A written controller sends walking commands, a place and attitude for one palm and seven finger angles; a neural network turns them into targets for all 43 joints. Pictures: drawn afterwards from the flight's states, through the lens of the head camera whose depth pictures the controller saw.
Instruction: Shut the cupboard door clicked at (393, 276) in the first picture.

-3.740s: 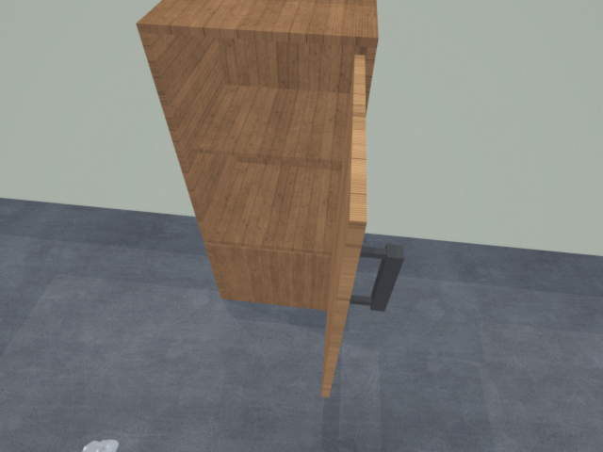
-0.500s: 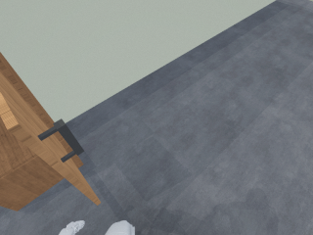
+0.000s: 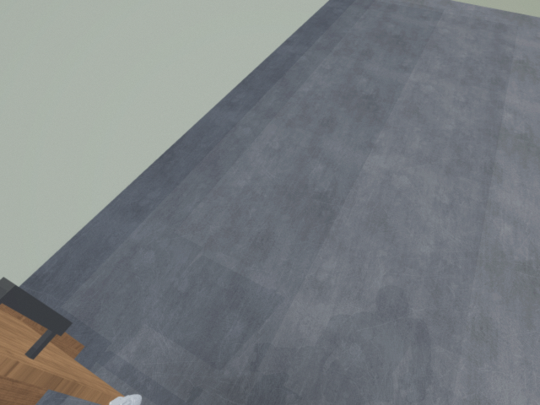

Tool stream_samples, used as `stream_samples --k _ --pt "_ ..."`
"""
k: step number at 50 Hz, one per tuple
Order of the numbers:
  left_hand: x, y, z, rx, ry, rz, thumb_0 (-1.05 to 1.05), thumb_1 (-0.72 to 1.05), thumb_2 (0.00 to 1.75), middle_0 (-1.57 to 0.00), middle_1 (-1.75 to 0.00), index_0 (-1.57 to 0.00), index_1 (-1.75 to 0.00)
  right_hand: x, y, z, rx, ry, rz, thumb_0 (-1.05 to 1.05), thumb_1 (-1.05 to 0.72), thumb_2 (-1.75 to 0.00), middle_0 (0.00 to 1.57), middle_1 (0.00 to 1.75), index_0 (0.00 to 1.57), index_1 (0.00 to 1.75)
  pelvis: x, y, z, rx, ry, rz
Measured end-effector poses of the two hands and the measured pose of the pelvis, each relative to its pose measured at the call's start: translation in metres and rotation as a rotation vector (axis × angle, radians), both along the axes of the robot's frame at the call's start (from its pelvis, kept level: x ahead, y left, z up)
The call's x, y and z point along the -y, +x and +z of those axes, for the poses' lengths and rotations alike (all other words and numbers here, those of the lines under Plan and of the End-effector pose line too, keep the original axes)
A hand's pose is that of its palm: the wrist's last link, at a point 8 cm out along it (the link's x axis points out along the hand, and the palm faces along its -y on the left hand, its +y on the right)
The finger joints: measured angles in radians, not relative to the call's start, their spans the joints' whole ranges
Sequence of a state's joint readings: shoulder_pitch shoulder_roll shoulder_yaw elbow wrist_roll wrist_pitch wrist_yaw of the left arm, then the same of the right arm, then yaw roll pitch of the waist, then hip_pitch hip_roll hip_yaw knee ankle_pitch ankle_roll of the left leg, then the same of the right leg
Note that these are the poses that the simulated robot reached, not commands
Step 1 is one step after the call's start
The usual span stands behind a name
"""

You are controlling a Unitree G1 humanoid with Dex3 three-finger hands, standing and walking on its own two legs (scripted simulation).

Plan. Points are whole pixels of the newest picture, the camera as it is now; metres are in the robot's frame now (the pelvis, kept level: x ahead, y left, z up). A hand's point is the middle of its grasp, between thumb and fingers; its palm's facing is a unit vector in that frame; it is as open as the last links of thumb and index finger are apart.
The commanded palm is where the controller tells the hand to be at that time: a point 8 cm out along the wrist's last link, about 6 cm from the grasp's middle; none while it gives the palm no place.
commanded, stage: walk around to get in front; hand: left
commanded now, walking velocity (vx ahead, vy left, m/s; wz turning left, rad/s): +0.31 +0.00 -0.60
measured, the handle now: (21, 323) +0.21 +0.34 +0.04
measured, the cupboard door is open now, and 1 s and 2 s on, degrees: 91 91 91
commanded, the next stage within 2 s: none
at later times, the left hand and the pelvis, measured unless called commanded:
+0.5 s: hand (151, 366) +0.21 +0.23 -0.18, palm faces -0.21 -0.96 -0.17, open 7.4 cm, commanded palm none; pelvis +0.17 +0.03 +0.00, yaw -18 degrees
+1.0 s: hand (278, 207) +0.56 +0.01 -0.16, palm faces -0.51 -0.84 -0.18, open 7.3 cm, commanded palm none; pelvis +0.35 -0.08 +0.00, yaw -29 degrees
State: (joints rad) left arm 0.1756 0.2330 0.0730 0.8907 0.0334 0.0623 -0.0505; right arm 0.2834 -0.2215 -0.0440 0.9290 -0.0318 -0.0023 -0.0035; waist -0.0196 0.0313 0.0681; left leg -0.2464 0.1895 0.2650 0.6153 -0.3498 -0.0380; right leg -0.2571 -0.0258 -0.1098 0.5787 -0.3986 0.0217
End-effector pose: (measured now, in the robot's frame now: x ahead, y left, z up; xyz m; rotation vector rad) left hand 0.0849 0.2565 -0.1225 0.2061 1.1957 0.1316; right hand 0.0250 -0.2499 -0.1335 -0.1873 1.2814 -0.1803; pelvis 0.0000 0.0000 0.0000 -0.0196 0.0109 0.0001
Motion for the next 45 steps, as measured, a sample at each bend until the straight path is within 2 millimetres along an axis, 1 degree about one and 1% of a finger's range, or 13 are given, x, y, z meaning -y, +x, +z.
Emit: stream_samples --k 3,7,11,15,20,22,24,27,31,35,39,43,45 --pt "0.011 0.012 0.000 0.041 0.014 -0.013 0.01 0.91 0.90 -0.20 -0.30 -0.20 -0.30 0.014 -0.009 -0.008 -0.056 0.000 -0.036 0.01 -0.91 -0.90 0.20 0.30 0.20 0.30 0.007 0.009 -0.004 0.010 -0.002 -0.019" --pt "0.019 0.009 0.006 -0.004 0.013 -0.015 0.00 0.91 0.90 -0.20 -0.30 -0.20 -0.30 0.023 0.013 0.004 -0.034 -0.005 -0.064 0.01 -0.91 -0.90 0.20 0.30 0.20 0.30 0.009 0.030 0.006 0.012 0.012 -0.067" --pt "0.019 0.003 0.003 -0.103 -0.005 -0.035 0.00 0.91 0.90 -0.21 -0.30 -0.20 -0.30 0.023 0.055 0.017 0.060 -0.014 -0.085 0.02 -0.91 -0.90 0.20 0.30 0.20 0.30 0.005 0.054 0.011 0.007 0.019 -0.113" --pt "0.011 0.007 -0.006 -0.193 -0.025 -0.042 0.00 0.91 0.90 -0.21 -0.30 -0.20 -0.30 0.012 0.107 0.025 0.137 -0.028 -0.085 0.01 -0.91 -0.90 0.20 0.30 0.20 0.30 -0.006 0.084 0.009 0.003 0.013 -0.160" --pt "-0.013 0.041 -0.032 -0.277 -0.043 -0.059 0.01 0.91 0.90 -0.21 -0.30 -0.20 -0.30 -0.008 0.168 0.023 0.238 -0.071 -0.089 0.01 -0.91 -0.90 0.20 0.30 0.20 0.30 -0.028 0.132 -0.008 0.008 -0.004 -0.232" --pt "-0.021 0.069 -0.036 -0.287 -0.037 -0.095 0.01 0.91 0.90 -0.21 -0.30 -0.20 -0.30 -0.017 0.175 0.024 0.251 -0.078 -0.117 0.01 -0.91 -0.90 0.20 0.30 0.20 0.30 -0.032 0.146 -0.009 0.021 -0.004 -0.269" --pt "-0.024 0.107 -0.033 -0.262 -0.032 -0.141 0.01 0.91 0.90 -0.21 -0.30 -0.20 -0.30 -0.026 0.172 0.026 0.232 -0.070 -0.165 0.01 -0.91 -0.90 0.20 0.30 0.20 0.30 -0.033 0.161 -0.004 0.025 -0.006 -0.297" --pt "-0.019 0.174 -0.022 -0.177 -0.031 -0.206 0.01 0.91 0.90 -0.20 -0.30 -0.20 -0.30 -0.041 0.155 0.027 0.156 -0.046 -0.240 0.01 -0.91 -0.90 0.20 0.30 0.20 0.30 -0.032 0.183 0.007 0.020 -0.006 -0.327" --pt "0.004 0.261 -0.007 -0.058 -0.036 -0.292 0.01 0.92 0.90 -0.20 -0.29 -0.20 -0.30 -0.049 0.124 0.027 0.032 -0.032 -0.360 0.00 -0.93 -0.90 0.20 0.30 0.20 0.30 -0.029 0.213 0.015 0.009 0.001 -0.369" --pt "0.043 0.340 0.003 0.022 -0.044 -0.392 0.01 0.92 0.90 -0.20 -0.29 -0.19 -0.30 -0.061 0.095 0.023 -0.097 0.006 -0.460 0.01 -0.93 -0.90 0.20 0.30 0.20 0.30 -0.017 0.243 0.016 0.006 0.012 -0.406" --pt "0.097 0.409 0.007 0.076 -0.055 -0.497 0.01 0.92 0.90 -0.20 -0.29 -0.19 -0.30 -0.072 0.074 0.018 -0.218 0.064 -0.552 0.01 -0.92 -0.90 0.20 0.30 0.20 0.30 0.003 0.274 0.011 0.007 0.022 -0.442" --pt "0.161 0.467 0.003 0.133 -0.069 -0.588 0.01 0.92 0.90 -0.20 -0.29 -0.19 -0.30 -0.078 0.069 0.008 -0.325 0.136 -0.626 0.01 -0.92 -0.90 0.20 0.30 0.20 0.30 0.035 0.307 -0.001 0.009 0.022 -0.472" --pt "0.186 0.487 -0.003 0.179 -0.078 -0.602 0.00 0.91 0.90 -0.20 -0.29 -0.20 -0.30 -0.073 0.075 -0.001 -0.364 0.173 -0.649 0.01 -0.91 -0.90 0.20 0.30 0.20 0.30 0.054 0.322 -0.011 0.015 0.026 -0.480"
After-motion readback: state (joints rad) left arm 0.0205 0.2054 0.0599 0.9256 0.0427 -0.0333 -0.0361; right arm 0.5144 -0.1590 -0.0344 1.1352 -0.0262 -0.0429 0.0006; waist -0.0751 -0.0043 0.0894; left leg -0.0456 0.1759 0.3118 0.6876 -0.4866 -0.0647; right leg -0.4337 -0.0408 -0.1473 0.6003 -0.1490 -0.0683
